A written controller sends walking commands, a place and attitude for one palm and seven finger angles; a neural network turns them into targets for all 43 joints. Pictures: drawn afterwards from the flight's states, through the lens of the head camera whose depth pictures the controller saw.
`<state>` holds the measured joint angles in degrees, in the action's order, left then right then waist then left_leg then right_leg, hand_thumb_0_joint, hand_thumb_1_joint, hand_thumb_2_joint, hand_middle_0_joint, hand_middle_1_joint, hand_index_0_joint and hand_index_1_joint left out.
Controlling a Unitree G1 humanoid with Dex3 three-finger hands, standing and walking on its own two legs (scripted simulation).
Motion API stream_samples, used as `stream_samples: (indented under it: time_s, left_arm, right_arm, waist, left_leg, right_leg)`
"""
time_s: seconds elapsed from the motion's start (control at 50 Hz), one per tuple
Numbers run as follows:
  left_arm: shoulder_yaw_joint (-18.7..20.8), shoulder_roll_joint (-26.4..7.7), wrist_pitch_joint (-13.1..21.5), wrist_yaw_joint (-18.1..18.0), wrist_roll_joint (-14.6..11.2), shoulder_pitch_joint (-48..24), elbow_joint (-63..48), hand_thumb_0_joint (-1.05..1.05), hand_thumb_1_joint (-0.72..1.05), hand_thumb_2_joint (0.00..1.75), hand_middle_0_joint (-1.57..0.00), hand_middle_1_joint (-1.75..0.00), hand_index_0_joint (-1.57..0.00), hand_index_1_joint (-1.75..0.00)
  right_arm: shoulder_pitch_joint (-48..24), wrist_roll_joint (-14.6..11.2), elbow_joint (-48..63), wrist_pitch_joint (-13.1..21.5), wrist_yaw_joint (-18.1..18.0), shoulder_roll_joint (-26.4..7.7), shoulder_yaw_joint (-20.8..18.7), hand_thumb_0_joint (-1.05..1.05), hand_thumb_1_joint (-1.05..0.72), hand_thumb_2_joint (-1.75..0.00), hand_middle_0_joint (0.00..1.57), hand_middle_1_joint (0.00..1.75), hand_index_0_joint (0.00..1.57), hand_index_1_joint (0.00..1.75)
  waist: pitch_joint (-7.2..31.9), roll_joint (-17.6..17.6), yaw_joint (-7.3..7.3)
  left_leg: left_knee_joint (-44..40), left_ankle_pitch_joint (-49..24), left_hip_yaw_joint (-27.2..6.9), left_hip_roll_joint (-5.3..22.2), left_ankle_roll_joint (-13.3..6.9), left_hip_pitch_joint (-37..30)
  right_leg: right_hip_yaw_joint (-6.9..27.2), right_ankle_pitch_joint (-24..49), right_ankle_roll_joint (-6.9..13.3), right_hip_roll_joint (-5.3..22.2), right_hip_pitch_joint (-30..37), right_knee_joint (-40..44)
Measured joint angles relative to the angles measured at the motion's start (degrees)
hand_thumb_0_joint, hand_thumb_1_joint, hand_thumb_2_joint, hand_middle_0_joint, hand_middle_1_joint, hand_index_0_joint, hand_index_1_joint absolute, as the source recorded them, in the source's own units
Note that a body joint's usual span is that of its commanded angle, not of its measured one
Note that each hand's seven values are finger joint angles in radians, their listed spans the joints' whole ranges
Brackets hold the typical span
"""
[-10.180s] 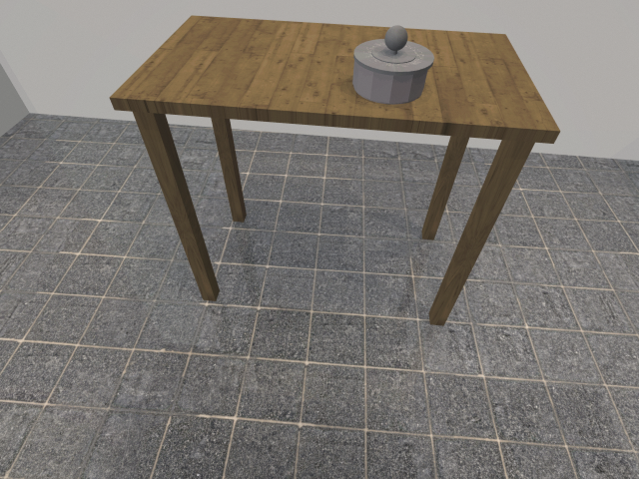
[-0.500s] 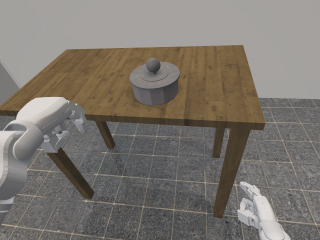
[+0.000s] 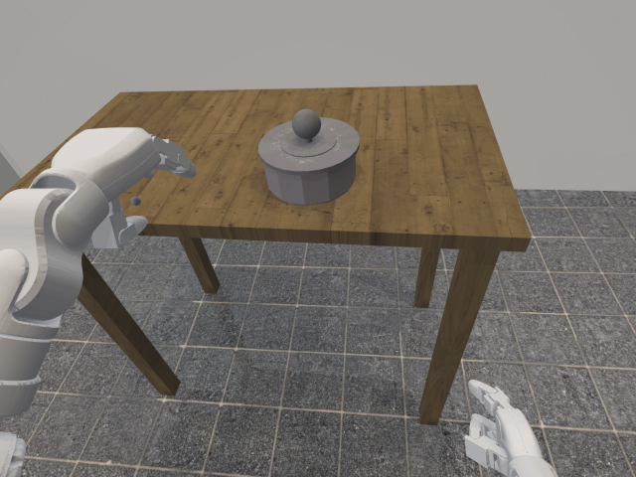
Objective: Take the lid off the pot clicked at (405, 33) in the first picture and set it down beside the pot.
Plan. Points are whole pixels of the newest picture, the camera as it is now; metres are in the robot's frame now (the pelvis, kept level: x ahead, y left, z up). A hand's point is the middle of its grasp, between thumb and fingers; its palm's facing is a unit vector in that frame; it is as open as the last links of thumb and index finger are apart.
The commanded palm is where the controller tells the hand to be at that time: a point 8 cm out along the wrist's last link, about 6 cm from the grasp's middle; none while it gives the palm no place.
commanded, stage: move the open hand above the knob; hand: left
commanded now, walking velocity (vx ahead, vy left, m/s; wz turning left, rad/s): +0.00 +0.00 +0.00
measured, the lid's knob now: (306, 124) +0.60 +0.12 +0.17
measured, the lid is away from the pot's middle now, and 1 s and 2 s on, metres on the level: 0.00 0.00 0.00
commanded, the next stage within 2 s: none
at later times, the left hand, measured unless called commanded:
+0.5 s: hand (198, 154) +0.40 +0.21 +0.23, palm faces -0.11 -0.03 -0.99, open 10.1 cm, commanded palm +0.37 +0.20 +0.31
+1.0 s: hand (238, 124) +0.47 +0.18 +0.24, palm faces -0.20 -0.06 -0.98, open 10.1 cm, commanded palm +0.46 +0.17 +0.31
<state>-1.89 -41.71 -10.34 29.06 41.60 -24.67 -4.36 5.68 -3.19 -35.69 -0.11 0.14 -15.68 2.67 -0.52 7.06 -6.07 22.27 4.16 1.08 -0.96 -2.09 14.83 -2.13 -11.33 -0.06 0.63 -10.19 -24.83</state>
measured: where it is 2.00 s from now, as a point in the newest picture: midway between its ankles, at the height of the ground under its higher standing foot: outside the picture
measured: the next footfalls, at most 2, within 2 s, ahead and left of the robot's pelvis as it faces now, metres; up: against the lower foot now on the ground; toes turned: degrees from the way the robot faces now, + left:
none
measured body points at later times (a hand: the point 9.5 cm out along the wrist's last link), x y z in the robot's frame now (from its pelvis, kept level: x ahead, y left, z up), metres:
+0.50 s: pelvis +0.02 +0.00 +0.00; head +0.02 -0.04 +0.45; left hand +0.40 +0.21 +0.29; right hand +0.24 -0.21 -0.09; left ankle +0.09 +0.10 -0.74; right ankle +0.03 -0.12 -0.74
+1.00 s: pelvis +0.05 -0.01 +0.00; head +0.06 -0.05 +0.45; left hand +0.48 +0.18 +0.29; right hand +0.23 -0.25 -0.10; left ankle +0.09 +0.09 -0.74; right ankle +0.03 -0.12 -0.74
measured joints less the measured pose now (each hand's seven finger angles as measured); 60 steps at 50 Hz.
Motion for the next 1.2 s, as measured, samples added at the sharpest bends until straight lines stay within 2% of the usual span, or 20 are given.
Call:
stream_samples:
  time_s: [0.12,0.28,0.42,0.66,0.96,1.12,1.2]
  left_arm:
    - [-1.8,1.0,-1.8,0.9,0.6,-4.1,2.2,0.0,-0.37,1.64,-0.88,-0.09,-0.87,-0.09]
    - [-7.0,3.5,-3.5,1.3,2.2,-10.3,6.0,0.0,-0.37,1.63,-0.88,-0.09,-0.87,-0.09]
    - [-9.8,5.3,-5.1,1.5,3.8,-16.6,13.0,0.0,-0.37,1.63,-0.88,-0.09,-0.87,-0.09]
    - [-10.7,6.6,-6.7,3.7,4.9,-22.2,21.4,0.0,-0.37,1.63,-0.87,-0.09,-0.87,-0.09]
    - [-12.1,8.4,-7.9,4.8,5.7,-28.2,28.2,0.0,-0.37,1.63,-0.87,-0.08,-0.87,-0.09]
    - [-16.0,10.5,-8.0,4.2,6.4,-34.5,34.2,0.0,-0.37,1.63,-0.87,-0.08,-0.87,-0.09]
    - [-15.8,11.6,-7.6,3.7,7.0,-37.4,38.2,0.0,-0.37,1.63,-0.87,-0.08,-0.87,-0.09]
  right_arm:
    - [-0.3,-0.3,0.2,0.0,0.0,0.0,0.2,0.01,-0.9,-0.9,0.2,0.3,0.2,0.3]
    - [-0.8,-0.4,-0.2,0.3,0.1,-0.2,0.3,0.01,-0.9,-0.9,0.2,0.3,0.2,0.3]
    - [-0.3,-0.5,-0.2,0.0,0.3,0.0,0.4,0.01,-0.9,-0.9,0.2,0.3,0.2,0.3]
    - [2.7,-0.2,-0.6,-0.4,0.4,-1.2,-0.3,0.01,-0.9,-0.9,0.2,0.3,0.2,0.3]
    - [3.5,0.0,-0.7,-1.0,0.4,-1.6,-1.0,0.01,-0.9,-0.9,0.2,0.3,0.2,0.3]
    - [3.6,0.0,-1.4,-0.6,0.1,-1.0,-0.9,0.01,-0.9,-0.9,0.2,0.3,0.2,0.3]
    - [3.9,0.3,-1.9,-0.7,0.2,-0.7,-0.8,0.01,-0.9,-0.9,0.2,0.3,0.2,0.3]
  waist:
    - [0.4,-0.2,-0.14]
    - [0.6,-0.5,-0.05]
    - [0.9,-1.0,1.07]
    - [1.6,-1.1,3.43]
    - [2.1,-1.8,4.59]
    - [2.1,-2.6,5.02]
    - [2.5,-2.8,5.67]
  left_leg:
    - [0.2,0.3,0.0,-0.3,-0.3,0.5]
    - [0.0,0.4,-0.3,-0.6,-0.3,0.7]
    - [-0.7,0.6,-0.3,-0.4,-0.1,0.8]
    - [-1.2,1.9,0.0,0.1,0.3,0.3]
    - [-1.1,3.5,0.2,0.1,0.4,0.1]
    - [-1.1,3.7,-0.2,-0.3,0.3,0.5]
    - [-1.5,3.7,0.1,-0.4,0.2,0.8]
  right_leg:
    - [0.0,-0.2,-0.2,0.3,-0.3,-0.1]
    - [-0.2,-0.4,-0.1,0.4,-0.4,0.4]
    - [-0.2,-0.5,0.0,0.2,-0.5,1.1]
    - [0.3,-1.2,0.3,-0.3,0.1,2.5]
    - [0.5,-2.4,0.5,-0.3,0.6,2.8]
    - [0.2,-2.8,0.4,0.1,0.3,2.8]
    - [0.4,-2.8,0.3,0.2,-0.2,3.0]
